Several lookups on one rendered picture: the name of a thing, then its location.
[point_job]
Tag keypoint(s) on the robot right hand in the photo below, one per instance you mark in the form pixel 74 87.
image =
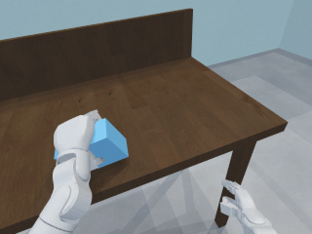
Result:
pixel 243 200

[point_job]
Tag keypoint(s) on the left robot forearm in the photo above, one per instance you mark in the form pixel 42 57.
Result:
pixel 71 197

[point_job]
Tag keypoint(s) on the sponge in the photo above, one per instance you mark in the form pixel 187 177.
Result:
pixel 107 143

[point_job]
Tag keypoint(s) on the robot left hand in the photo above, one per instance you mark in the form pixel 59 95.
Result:
pixel 77 133

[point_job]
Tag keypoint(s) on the right robot forearm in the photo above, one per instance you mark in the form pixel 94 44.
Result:
pixel 253 222

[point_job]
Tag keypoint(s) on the table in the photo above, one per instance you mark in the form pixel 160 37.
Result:
pixel 139 74

